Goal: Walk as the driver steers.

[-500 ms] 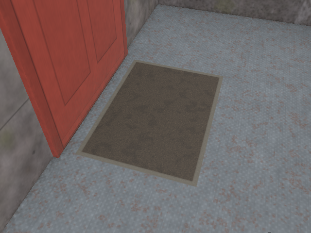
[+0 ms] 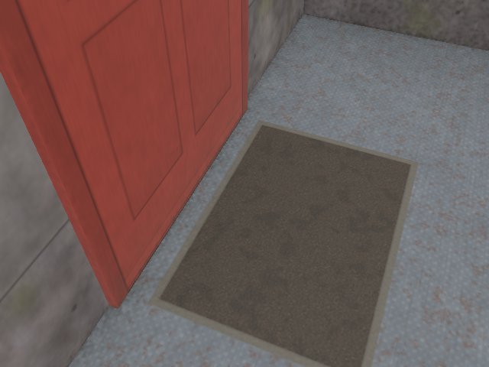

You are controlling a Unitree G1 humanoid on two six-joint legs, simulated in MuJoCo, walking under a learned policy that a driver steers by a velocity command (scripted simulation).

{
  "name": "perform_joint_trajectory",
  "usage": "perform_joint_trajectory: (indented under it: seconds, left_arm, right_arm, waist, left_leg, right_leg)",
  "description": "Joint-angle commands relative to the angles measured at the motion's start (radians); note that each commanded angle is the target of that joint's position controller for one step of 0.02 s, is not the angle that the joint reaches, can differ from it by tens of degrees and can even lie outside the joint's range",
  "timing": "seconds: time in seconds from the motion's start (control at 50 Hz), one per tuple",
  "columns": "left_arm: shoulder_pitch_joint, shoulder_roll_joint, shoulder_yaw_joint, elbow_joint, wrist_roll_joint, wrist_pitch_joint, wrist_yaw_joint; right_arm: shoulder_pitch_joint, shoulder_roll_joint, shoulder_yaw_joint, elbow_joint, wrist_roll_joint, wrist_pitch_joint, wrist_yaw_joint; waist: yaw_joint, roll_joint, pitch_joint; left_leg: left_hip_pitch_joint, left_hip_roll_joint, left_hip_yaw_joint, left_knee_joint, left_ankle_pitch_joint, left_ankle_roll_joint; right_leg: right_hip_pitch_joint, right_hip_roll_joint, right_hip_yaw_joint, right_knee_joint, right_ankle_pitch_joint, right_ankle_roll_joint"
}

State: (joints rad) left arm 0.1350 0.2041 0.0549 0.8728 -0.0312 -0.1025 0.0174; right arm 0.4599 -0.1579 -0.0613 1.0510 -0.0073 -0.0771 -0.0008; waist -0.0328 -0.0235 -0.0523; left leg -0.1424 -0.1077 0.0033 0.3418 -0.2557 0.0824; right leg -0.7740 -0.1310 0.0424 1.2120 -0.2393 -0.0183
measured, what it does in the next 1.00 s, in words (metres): walks ahead, turning right: right foot, then left foot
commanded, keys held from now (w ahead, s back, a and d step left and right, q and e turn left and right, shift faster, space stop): w+e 1.00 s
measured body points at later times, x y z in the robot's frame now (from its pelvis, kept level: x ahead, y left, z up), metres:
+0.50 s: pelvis +0.29 -0.08 +0.00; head +0.33 -0.09 +0.45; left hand +0.43 +0.16 -0.12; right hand +0.43 -0.38 -0.08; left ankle +0.41 +0.09 -0.65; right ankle +0.31 -0.13 -0.74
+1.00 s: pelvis +0.55 -0.12 +0.00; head +0.57 -0.12 +0.45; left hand +0.84 +0.02 -0.09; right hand +0.46 -0.39 -0.11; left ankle +0.59 -0.01 -0.74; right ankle +0.52 -0.27 -0.65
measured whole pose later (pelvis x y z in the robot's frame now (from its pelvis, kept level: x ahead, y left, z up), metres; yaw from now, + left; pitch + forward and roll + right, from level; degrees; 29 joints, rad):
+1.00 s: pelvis +0.55 -0.12 +0.00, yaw -33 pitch +3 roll +2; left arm 0.19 0.30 0.09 0.66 -0.02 -0.02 0.00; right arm 0.30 -0.23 -0.07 0.77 -0.02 -0.10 -0.01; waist -0.05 -0.06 0.00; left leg -0.18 -0.02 0.06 0.35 -0.22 0.02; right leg -0.70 -0.06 0.08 1.13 -0.23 0.00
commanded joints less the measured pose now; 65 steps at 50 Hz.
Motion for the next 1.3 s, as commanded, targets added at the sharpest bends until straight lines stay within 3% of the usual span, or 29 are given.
perform_joint_trajectory:
  seconds: [0.02,0.06,0.14,0.2,0.24,0.26,0.28,0.3,0.32,0.36,0.38,0.44,0.5,0.64,0.72,0.74,0.76,0.78,0.8,0.82,0.86,0.92,1.0,1.16,1.2,1.24,1.26,1.28,1.3]
  left_arm:
    - [-0.067,0.022,-0.003,-0.079,0.019,0.001,0.000]
    - [-0.163,0.031,-0.003,-0.109,0.011,-0.002,-0.019]
    - [-0.289,0.045,-0.002,-0.159,-0.003,0.012,-0.056]
    - [-0.236,0.097,0.018,-0.159,0.009,0.013,-0.078]
    - [0.005,0.166,0.051,-0.087,0.016,0.021,-0.074]
    - [0.168,0.225,0.071,-0.046,0.031,0.029,-0.060]
    - [0.232,0.307,0.087,-0.049,0.041,0.021,-0.056]
    - [0.232,0.256,0.071,-0.062,0.047,0.027,-0.045]
    - [0.170,0.199,0.064,-0.074,0.043,0.029,-0.031]
    - [0.023,0.147,0.043,-0.111,0.025,0.021,-0.032]
    - [-0.008,0.136,0.035,-0.122,0.031,0.014,-0.036]
    - [0.006,0.153,0.037,-0.135,0.023,0.021,-0.033]
    - [0.062,0.196,0.052,-0.140,0.014,0.030,-0.013]
    - [0.192,0.187,0.061,-0.146,0.001,0.058,0.005]
    - [0.166,0.167,0.060,-0.175,0.006,0.073,0.006]
    - [0.137,0.138,0.051,-0.199,0.007,0.064,0.004]
    - [0.126,0.085,0.033,-0.227,0.021,0.050,-0.004]
    - [0.241,0.089,0.029,-0.251,-0.006,0.041,-0.003]
    - [0.251,0.180,0.043,-0.227,-0.011,0.040,-0.003]
    - [0.161,0.219,0.054,-0.235,-0.001,0.048,-0.005]
    - [0.070,0.170,0.051,-0.272,0.017,0.053,-0.010]
    - [0.090,0.121,0.044,-0.276,-0.002,0.066,-0.017]
    - [0.032,0.120,0.040,-0.289,0.008,0.081,-0.014]
    - [-0.152,0.104,0.022,-0.352,0.002,0.076,-0.055]
    - [-0.114,0.133,0.038,-0.350,0.014,0.082,-0.062]
    - [0.172,0.217,0.090,-0.263,0.015,0.090,-0.053]
    - [0.331,0.316,0.118,-0.228,0.007,0.095,-0.031]
    - [0.287,0.371,0.105,-0.251,0.012,0.081,-0.036]
    - [0.324,0.265,0.081,-0.245,0.018,0.071,-0.039]
  right_arm:
    - [-0.095,-0.120,-0.002,-0.109,0.002,-0.026,-0.026]
    - [-0.039,-0.118,0.009,-0.101,0.001,-0.032,-0.038]
    - [0.005,-0.161,0.004,-0.085,0.008,-0.026,-0.048]
    - [-0.051,-0.202,-0.013,-0.113,-0.002,-0.011,-0.055]
    - [-0.130,-0.240,-0.030,-0.150,0.001,0.002,-0.059]
    - [-0.158,-0.229,-0.027,-0.186,-0.003,-0.010,-0.057]
    - [-0.015,-0.069,0.021,-0.212,-0.039,-0.040,-0.031]
    - [-0.010,-0.105,0.021,-0.218,-0.006,-0.082,-0.002]
    - [-0.116,-0.192,-0.004,-0.251,0.035,-0.101,0.003]
    - [-0.246,-0.209,-0.011,-0.301,0.012,-0.099,-0.018]
    - [-0.240,-0.214,-0.022,-0.315,-0.002,-0.082,-0.026]
    - [-0.246,-0.175,-0.025,-0.368,-0.008,-0.044,-0.037]
    - [-0.362,-0.143,-0.015,-0.424,-0.021,-0.033,-0.045]
    - [-0.577,-0.174,-0.016,-0.486,0.021,-0.051,-0.023]
    - [-0.452,-0.197,-0.037,-0.453,0.012,-0.084,0.000]
    - [-0.356,-0.232,-0.051,-0.433,0.009,-0.087,-0.004]
    - [-0.203,-0.292,-0.073,-0.429,-0.001,-0.083,-0.012]
    - [-0.122,-0.344,-0.085,-0.396,-0.017,-0.067,-0.010]
    - [-0.143,-0.261,-0.072,-0.419,0.010,-0.059,-0.012]
    - [-0.175,-0.202,-0.056,-0.431,0.012,-0.048,-0.018]
    - [-0.221,-0.185,-0.040,-0.422,-0.001,-0.028,-0.018]
    - [-0.241,-0.159,-0.023,-0.390,-0.009,-0.032,-0.014]
    - [-0.233,-0.211,-0.042,-0.342,-0.008,-0.044,-0.018]
    - [-0.154,-0.290,-0.058,-0.255,0.030,-0.021,-0.022]
    - [-0.180,-0.312,-0.065,-0.254,0.040,-0.010,-0.020]
    - [-0.188,-0.310,-0.060,-0.253,0.040,-0.005,-0.027]
    - [-0.172,-0.240,-0.031,-0.279,-0.007,-0.012,-0.025]
    - [-0.078,-0.151,0.006,-0.323,-0.014,-0.044,-0.010]
    - [-0.168,-0.250,-0.017,-0.305,0.034,-0.062,0.005]
  waist:
    - [0.049,0.061,0.093]
    - [0.011,0.062,0.072]
    - [-0.013,0.101,0.099]
    - [0.041,0.156,0.036]
    - [0.162,0.198,-0.057]
    - [0.225,0.121,-0.140]
    - [0.133,-0.174,-0.286]
    - [0.147,-0.220,-0.408]
    - [0.158,-0.164,-0.268]
    - [0.071,0.078,-0.073]
    - [0.024,0.091,-0.049]
    - [-0.010,0.030,-0.014]
    - [0.021,-0.005,-0.011]
    - [0.129,-0.069,0.007]
    - [0.045,-0.103,-0.023]
    - [-0.007,-0.091,-0.082]
    - [-0.065,0.028,-0.200]
    - [-0.014,0.366,-0.266]
    - [-0.029,0.286,-0.205]
    - [-0.055,0.169,-0.096]
    - [-0.022,0.065,0.014]
    - [0.018,0.124,0.041]
    - [0.015,0.120,0.046]
    - [-0.040,0.101,0.096]
    - [0.003,0.115,0.068]
    - [0.148,0.094,-0.075]
    - [0.191,-0.096,-0.176]
    - [0.088,-0.294,-0.351]
    - [0.165,-0.141,-0.338]
  left_leg:
    - [-0.159,0.282,-0.108,-0.174,0.447,0.102]
    - [-0.124,0.234,-0.035,-0.187,0.428,0.059]
    - [0.102,0.272,0.019,-0.179,0.555,0.021]
    - [0.277,0.315,0.050,0.002,0.977,-0.010]
    - [0.270,0.305,0.086,0.320,1.130,-0.036]
    - [0.032,0.270,0.094,0.603,0.913,-0.058]
    - [-0.448,0.074,0.051,1.048,0.030,-0.124]
    - [-0.607,0.014,-0.133,1.263,-0.258,-0.115]
    - [-0.707,0.083,-0.158,1.265,-0.183,-0.086]
    - [-0.622,0.154,-0.112,1.122,-0.076,-0.078]
    - [-0.543,0.182,-0.117,1.061,-0.065,-0.084]
    - [-0.479,0.206,-0.077,0.864,-0.056,-0.111]
    - [-0.431,0.177,-0.049,0.582,0.102,-0.144]
    - [-0.451,0.104,-0.108,0.196,0.232,-0.140]
    - [-0.199,0.069,-0.087,0.073,0.162,-0.075]
    - [-0.013,0.126,-0.125,0.081,0.193,-0.032]
    - [0.234,0.311,-0.289,0.094,0.213,0.047]
    - [0.459,0.514,-0.712,0.029,0.061,0.221]
    - [0.434,0.541,-0.781,0.005,-0.125,0.223]
    - [0.340,0.488,-0.633,-0.002,-0.124,0.176]
    - [0.137,0.412,-0.449,-0.049,0.019,0.131]
    - [0.021,0.343,-0.254,-0.115,0.176,0.103]
    - [0.022,0.347,-0.108,-0.147,0.299,0.096]
    - [0.132,0.388,0.040,-0.108,0.348,0.055]
    - [0.149,0.389,0.090,-0.007,0.633,0.036]
    - [0.026,0.318,0.180,0.344,0.849,-0.018]
    - [-0.279,0.258,0.189,0.711,0.331,-0.069]
    - [-0.573,0.095,0.010,0.979,-0.347,-0.100]
    - [-0.673,0.133,-0.099,1.077,-0.283,-0.087]
  right_leg:
    - [0.007,-0.010,-0.013,-0.187,0.215,-0.004]
    - [0.080,0.037,-0.056,-0.370,0.361,-0.019]
    - [0.125,0.102,-0.090,-0.628,0.386,-0.044]
    - [0.193,0.166,-0.130,-0.648,0.230,-0.092]
    - [0.431,0.209,-0.141,-0.707,0.197,-0.135]
    - [0.736,0.131,-0.011,-0.671,0.291,-0.175]
    - [1.162,-0.122,0.465,-0.635,0.275,-0.376]
    - [1.251,-0.200,0.822,-0.862,0.136,-0.458]
    - [1.158,-0.149,0.672,-0.888,0.067,-0.382]
    - [0.769,-0.084,0.463,-0.933,0.253,-0.319]
    - [0.639,-0.054,0.408,-0.946,0.315,-0.311]
    - [0.474,0.011,0.294,-0.954,0.402,-0.289]
    - [0.421,0.070,0.237,-0.943,0.417,-0.250]
    - [0.613,0.038,0.395,-0.869,0.103,-0.211]
    - [0.611,0.071,0.447,-0.736,0.160,-0.187]
    - [0.537,0.106,0.413,-0.611,0.211,-0.156]
    - [0.390,0.180,0.281,-0.321,0.048,-0.106]
    - [0.067,0.273,0.164,-0.082,-0.361,-0.048]
    - [-0.061,0.177,0.160,0.055,-0.340,-0.025]
    - [-0.094,0.147,0.142,0.116,-0.238,-0.008]
    - [-0.061,0.097,0.103,0.090,-0.123,-0.004]
    - [-0.010,0.070,0.065,0.027,-0.054,0.001]
    - [-0.010,0.027,0.053,-0.151,0.094,0.036]
    - [0.107,0.053,-0.069,-0.505,0.143,-0.014]
    - [0.240,0.111,-0.123,-0.566,0.052,-0.053]
    - [0.673,0.205,-0.160,-0.645,0.136,-0.120]
    - [0.997,0.002,0.148,-0.651,0.232,-0.196]
    - [1.193,-0.216,0.710,-0.860,-0.004,-0.381]
    - [1.170,-0.223,0.715,-0.929,-0.075,-0.363]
